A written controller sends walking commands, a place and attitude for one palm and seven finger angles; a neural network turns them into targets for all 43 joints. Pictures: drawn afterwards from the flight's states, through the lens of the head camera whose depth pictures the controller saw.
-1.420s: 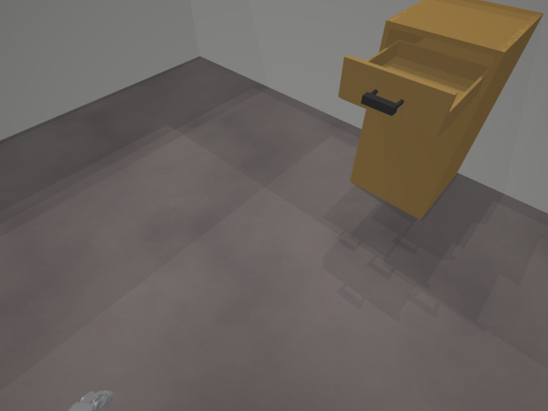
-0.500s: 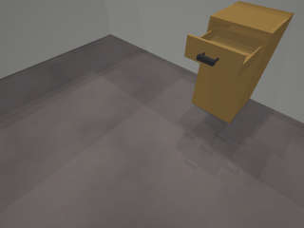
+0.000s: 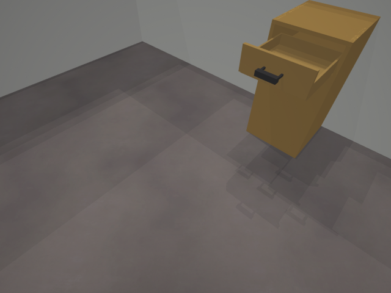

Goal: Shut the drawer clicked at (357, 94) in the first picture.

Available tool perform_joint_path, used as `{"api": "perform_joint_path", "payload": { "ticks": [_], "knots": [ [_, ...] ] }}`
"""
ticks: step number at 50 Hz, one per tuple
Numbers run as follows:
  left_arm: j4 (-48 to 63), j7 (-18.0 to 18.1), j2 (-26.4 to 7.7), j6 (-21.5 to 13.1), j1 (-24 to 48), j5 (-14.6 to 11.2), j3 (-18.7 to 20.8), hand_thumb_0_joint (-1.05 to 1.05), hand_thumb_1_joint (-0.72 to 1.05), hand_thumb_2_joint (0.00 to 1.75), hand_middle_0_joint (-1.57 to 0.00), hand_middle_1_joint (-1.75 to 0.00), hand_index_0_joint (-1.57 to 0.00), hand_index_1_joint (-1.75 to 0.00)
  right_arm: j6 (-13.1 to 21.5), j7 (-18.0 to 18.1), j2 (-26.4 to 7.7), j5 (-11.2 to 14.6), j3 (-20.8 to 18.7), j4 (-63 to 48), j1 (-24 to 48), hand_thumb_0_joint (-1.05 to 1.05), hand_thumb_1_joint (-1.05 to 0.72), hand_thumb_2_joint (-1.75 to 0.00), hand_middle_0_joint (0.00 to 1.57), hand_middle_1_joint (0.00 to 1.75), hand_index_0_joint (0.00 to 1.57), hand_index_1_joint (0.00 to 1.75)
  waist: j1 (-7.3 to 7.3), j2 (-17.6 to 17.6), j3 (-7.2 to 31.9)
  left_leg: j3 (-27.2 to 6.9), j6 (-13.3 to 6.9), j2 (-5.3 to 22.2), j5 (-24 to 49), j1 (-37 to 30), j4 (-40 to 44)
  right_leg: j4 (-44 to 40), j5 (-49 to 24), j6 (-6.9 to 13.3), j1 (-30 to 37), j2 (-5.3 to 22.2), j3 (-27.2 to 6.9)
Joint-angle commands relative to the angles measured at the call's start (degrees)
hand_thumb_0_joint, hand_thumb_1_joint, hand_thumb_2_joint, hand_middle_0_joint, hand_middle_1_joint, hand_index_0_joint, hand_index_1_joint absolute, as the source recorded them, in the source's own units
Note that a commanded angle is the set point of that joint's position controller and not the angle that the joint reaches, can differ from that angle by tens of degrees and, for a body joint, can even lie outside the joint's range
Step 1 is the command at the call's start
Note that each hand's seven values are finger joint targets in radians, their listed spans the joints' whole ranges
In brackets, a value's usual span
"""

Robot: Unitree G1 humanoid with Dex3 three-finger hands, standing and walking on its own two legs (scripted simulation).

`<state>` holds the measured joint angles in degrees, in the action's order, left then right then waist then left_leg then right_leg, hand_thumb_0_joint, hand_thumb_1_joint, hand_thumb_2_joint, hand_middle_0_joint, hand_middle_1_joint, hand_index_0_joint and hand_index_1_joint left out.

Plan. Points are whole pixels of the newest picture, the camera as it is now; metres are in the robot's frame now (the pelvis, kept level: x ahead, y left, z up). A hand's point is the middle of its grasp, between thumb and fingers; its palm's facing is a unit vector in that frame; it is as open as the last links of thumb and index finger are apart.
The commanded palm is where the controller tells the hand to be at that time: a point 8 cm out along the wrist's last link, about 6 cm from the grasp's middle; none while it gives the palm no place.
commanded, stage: look at it before walking up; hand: left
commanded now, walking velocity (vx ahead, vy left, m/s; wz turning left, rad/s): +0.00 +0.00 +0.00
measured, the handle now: (269, 74) +1.00 -0.26 -0.07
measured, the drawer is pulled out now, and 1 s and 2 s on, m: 0.30 0.30 0.30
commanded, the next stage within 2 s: walk to a spot facing it in 0.12 s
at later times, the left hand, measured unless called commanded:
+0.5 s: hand out of the picture +0.03 +0.22 -0.19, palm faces +0.02 -0.98 -0.20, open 7.4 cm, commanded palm none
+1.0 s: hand (152, 229) +0.32 +0.15 -0.19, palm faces -0.05 -0.98 -0.21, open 7.3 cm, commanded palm none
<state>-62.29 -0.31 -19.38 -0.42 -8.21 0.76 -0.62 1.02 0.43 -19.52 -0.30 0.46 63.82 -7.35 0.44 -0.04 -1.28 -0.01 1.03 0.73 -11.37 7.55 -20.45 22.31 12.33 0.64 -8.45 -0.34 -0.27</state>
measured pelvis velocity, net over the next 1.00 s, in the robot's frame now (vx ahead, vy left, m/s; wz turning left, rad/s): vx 0.22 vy -0.03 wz -0.05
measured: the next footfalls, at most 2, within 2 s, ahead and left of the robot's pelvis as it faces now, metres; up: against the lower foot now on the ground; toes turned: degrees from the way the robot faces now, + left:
right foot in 0.88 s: +0.32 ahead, -0.14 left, +0.00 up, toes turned -12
left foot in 1.32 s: +0.48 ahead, +0.10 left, +0.00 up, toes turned +11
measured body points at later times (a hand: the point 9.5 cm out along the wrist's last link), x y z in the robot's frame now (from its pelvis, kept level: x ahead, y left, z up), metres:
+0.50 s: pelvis +0.04 +0.02 -0.01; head +0.03 +0.03 +0.44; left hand +0.03 +0.27 -0.17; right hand +0.05 -0.24 -0.16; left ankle +0.00 +0.13 -0.75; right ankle +0.00 -0.11 -0.75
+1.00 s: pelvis +0.22 -0.03 -0.02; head +0.24 -0.04 +0.42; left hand +0.32 +0.20 -0.17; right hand +0.11 -0.24 -0.18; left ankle +0.13 +0.10 -0.65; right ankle +0.28 -0.13 -0.75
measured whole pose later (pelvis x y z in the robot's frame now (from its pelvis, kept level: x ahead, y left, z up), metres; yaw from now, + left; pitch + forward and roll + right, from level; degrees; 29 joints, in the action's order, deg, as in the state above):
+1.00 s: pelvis +0.22 -0.03 -0.02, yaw -3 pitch -2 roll -1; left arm -58.1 0.1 -10.6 -4.2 -9.4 1.4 3.1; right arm 1.6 0.7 -7.5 -0.7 -2.8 68.0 -24.3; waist -1.9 0.8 -4.6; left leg 2.2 -1.7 5.9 -21.6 21.5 -73.2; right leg 35.7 13.9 3.5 -20.4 1.6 9.8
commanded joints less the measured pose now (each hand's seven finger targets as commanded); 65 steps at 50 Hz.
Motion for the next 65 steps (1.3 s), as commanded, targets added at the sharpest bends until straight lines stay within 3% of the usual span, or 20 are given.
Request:
{"api": "perform_joint_path", "payload": {
  "ticks": [1,11,13,19,23,24,25,26,29,33,38,41,42,43,44,47,51,63,64,65],
  "knots": [
    [3.58,0.97,-11.96,-1.26,2.31,-0.16,2.65,0.00,0.90,0.90,-0.20,-0.30,-0.20,-0.30,1.17,0.53,-11.53,-0.20,-2.29,-3.66,2.56,0.00,-0.90,-0.90,0.20,0.30,0.20,0.30,-0.34,0.13,3.42,-5.23,-2.31,6.38,8.23,-0.95,3.07,-3.92,-8.79,1.43,0.66,7.24,-6.24],
    [3.50,0.98,-12.06,-1.33,2.11,-0.14,2.63,0.00,0.90,0.90,-0.20,-0.30,-0.20,-0.30,1.10,0.50,-11.50,-0.15,-2.31,-3.53,2.95,0.00,-0.90,-0.90,0.20,0.30,0.20,0.30,-0.23,-0.34,2.43,-5.23,-2.26,6.26,8.26,-1.06,3.37,-4.65,-9.04,1.33,0.54,7.42,-6.13],
    [1.52,1.18,-4.90,-0.15,-2.50,-0.10,1.10,0.00,0.90,0.90,-0.20,-0.30,-0.20,-0.30,-0.02,0.12,-3.95,-0.69,-0.50,-1.75,-1.21,0.00,-0.90,-0.90,0.20,0.30,0.20,0.30,-0.18,-1.27,3.31,-3.35,-1.17,5.24,-0.37,-0.69,1.61,-4.80,2.69,0.56,0.37,6.98,-6.50],
    [2.11,0.24,-7.06,0.31,-9.98,0.35,3.30,0.00,0.90,0.90,-0.20,-0.30,-0.20,-0.30,-0.08,-0.36,-2.01,-1.20,-1.42,-3.40,-5.06,0.00,-0.90,-0.90,0.20,0.30,0.20,0.30,0.95,-8.64,-5.31,2.53,-1.36,1.12,-15.42,13.32,-12.31,-10.58,28.24,6.83,-2.25,12.20,-17.89],
    [3.23,0.28,-4.19,-0.79,-9.44,0.16,4.03,0.00,0.90,0.90,-0.20,-0.30,-0.20,-0.30,1.66,-0.27,0.34,-0.73,-1.94,-2.75,-11.25,0.00,-0.90,-0.90,0.20,0.30,0.20,0.30,-2.25,-3.72,-5.49,3.09,-2.18,2.78,-10.91,2.91,-5.41,-2.91,15.81,7.52,-9.14,10.23,-12.61],
    [3.91,-0.03,-2.36,-0.75,-7.97,0.17,3.84,0.00,0.90,0.90,-0.20,-0.30,-0.20,-0.30,1.94,-0.16,-0.83,-0.84,-2.44,-1.40,-15.44,0.00,-0.90,-0.90,0.20,0.30,0.20,0.30,-3.87,3.25,-6.40,-2.82,-3.79,5.72,-12.48,-2.99,-0.80,5.35,14.82,5.24,-15.55,5.11,-7.12],
    [5.36,-0.26,1.12,-0.79,-5.69,0.26,3.37,0.00,0.90,0.90,-0.20,-0.30,-0.20,-0.30,2.27,0.12,-4.29,-1.41,-3.55,0.62,-21.89,0.00,-0.90,-0.90,0.20,0.30,0.20,0.30,-6.19,15.59,-7.19,-16.38,-7.96,15.55,-15.49,-8.00,7.07,22.01,14.57,2.43,-24.50,-1.13,1.73],
    [7.97,0.07,1.87,-1.41,-0.30,0.56,3.15,0.00,0.90,0.90,-0.20,-0.30,-0.20,-0.30,2.63,0.91,-4.30,-1.46,-3.84,1.76,-27.23,0.00,-0.90,-0.90,0.20,0.30,0.20,0.30,-7.75,16.07,-11.09,-25.51,-11.67,21.97,-8.63,-10.40,11.83,32.78,19.01,1.66,-33.87,-0.47,2.06],
    [6.88,-0.82,3.06,-2.03,-1.34,0.63,3.60,0.00,0.90,0.90,-0.20,-0.30,-0.20,-0.30,3.86,1.67,1.00,-0.85,-2.76,1.05,-24.39,0.00,-0.90,-0.90,0.20,0.30,0.20,0.30,-4.11,3.66,-9.69,-16.18,-13.59,21.04,10.90,-11.49,8.78,40.95,11.73,1.13,-36.05,5.87,-0.39],
    [6.97,-1.68,6.88,-1.19,-0.89,0.58,3.41,0.00,0.90,0.90,-0.20,-0.30,-0.20,-0.30,4.78,2.06,3.33,-0.85,-2.74,2.35,-24.60,0.00,-0.90,-0.90,0.20,0.30,0.20,0.30,-2.58,7.01,-7.90,-3.73,-10.73,15.44,14.68,-9.74,9.80,33.88,5.29,0.40,-32.30,6.33,3.92],
    [7.80,-1.89,8.44,-1.30,2.44,0.20,3.56,0.00,0.90,0.90,-0.20,-0.30,-0.20,-0.30,4.48,2.07,3.74,-1.02,-3.03,4.17,-25.32,0.00,-0.90,-0.90,0.20,0.30,0.20,0.30,-2.12,8.59,-8.89,2.35,-9.11,14.23,20.63,-4.07,9.44,18.41,-0.67,2.23,-19.36,3.36,8.47],
    [4.58,-1.37,6.08,-1.84,-8.74,0.55,4.64,0.00,0.90,0.90,-0.20,-0.30,-0.20,-0.30,4.20,1.99,2.02,-0.68,-3.60,4.28,-22.73,0.00,-0.90,-0.90,0.20,0.30,0.20,0.30,3.72,7.26,-2.76,5.76,-7.52,13.74,34.83,-3.90,-4.57,13.57,-1.14,4.36,-4.64,0.58,9.74],
    [1.99,-1.00,3.51,-2.55,-17.14,0.99,5.43,0.00,0.90,0.90,-0.20,-0.30,-0.20,-0.30,4.09,1.68,2.49,-0.44,-3.69,4.09,-22.49,0.00,-0.90,-0.90,0.20,0.30,0.20,0.30,7.24,3.91,2.03,6.90,-5.59,11.10,31.91,0.59,-16.52,10.04,-2.63,4.96,7.39,0.19,8.96],
    [-0.02,-0.13,-2.10,-3.51,-25.07,1.41,6.98,0.00,0.90,0.90,-0.20,-0.30,-0.20,-0.30,4.07,0.78,5.19,0.18,-3.29,3.16,-24.17,0.00,-0.90,-0.90,0.20,0.30,0.20,0.30,9.68,-6.83,8.44,8.22,-3.84,7.03,13.81,13.26,-35.25,5.64,4.59,8.61,20.16,12.42,-5.60],
    [-0.62,0.73,-7.37,-3.57,-28.04,0.58,8.02,0.00,0.90,0.90,-0.20,-0.30,-0.20,-0.30,4.13,0.75,8.62,0.68,-3.02,0.59,-25.43,0.00,-0.90,-0.90,0.20,0.30,0.20,0.30,7.93,-15.20,13.48,5.27,-2.59,0.10,-19.68,25.07,-55.68,-3.72,4.67,15.09,24.71,28.47,-32.87],
    [2.75,1.10,-0.14,-3.17,-13.13,0.23,5.74,0.00,0.90,0.90,-0.20,-0.30,-0.20,-0.30,2.96,0.04,8.66,-0.62,-3.98,-1.64,-15.04,0.00,-0.90,-0.90,0.20,0.30,0.20,0.30,3.05,-4.00,-2.07,-1.16,-3.82,7.89,-9.28,28.40,-59.64,-10.06,17.90,11.35,-1.80,23.40,-20.44],
    [3.40,1.43,4.35,-3.94,-8.44,0.99,4.36,0.00,0.90,0.90,-0.20,-0.30,-0.20,-0.30,0.03,-0.44,11.03,-1.49,-4.00,-0.44,-20.08,0.00,-0.90,-0.90,0.20,0.30,0.20,0.30,-3.01,-4.45,-3.27,1.17,-1.27,8.79,-4.82,21.91,-49.14,-12.81,10.36,8.16,-14.32,18.04,-4.08],
    [1.80,1.22,1.75,-3.67,-13.72,1.00,4.66,0.00,0.90,0.90,-0.20,-0.30,-0.20,-0.30,1.45,-2.22,8.73,-1.07,-4.02,-8.93,-5.49,0.00,-0.90,-0.90,0.20,0.30,0.20,0.30,-0.74,-2.97,-6.47,7.34,-1.99,4.39,-1.35,12.93,-15.83,-6.13,-2.49,6.36,-4.94,17.67,4.84],
    [1.33,1.29,2.51,-3.44,-14.61,0.83,4.49,0.00,0.90,0.90,-0.20,-0.30,-0.20,-0.30,1.87,-1.83,7.79,-1.35,-4.15,-7.49,-9.52,0.00,-0.90,-0.90,0.20,0.30,0.20,0.30,-2.31,0.78,-4.42,7.73,-2.09,3.15,0.99,4.51,-10.65,1.98,-8.06,5.27,-6.59,15.07,6.34],
    [1.60,1.20,4.51,-3.11,-16.18,0.48,4.03,0.00,0.90,0.90,-0.20,-0.30,-0.20,-0.30,2.40,-1.03,3.74,-1.76,-4.83,-5.76,-16.61,0.00,-0.90,-0.90,0.20,0.30,0.20,0.30,-4.66,8.64,0.60,0.54,-4.12,8.50,7.89,-6.85,-5.92,16.02,-6.52,2.53,-11.59,9.94,9.73]
  ]
}}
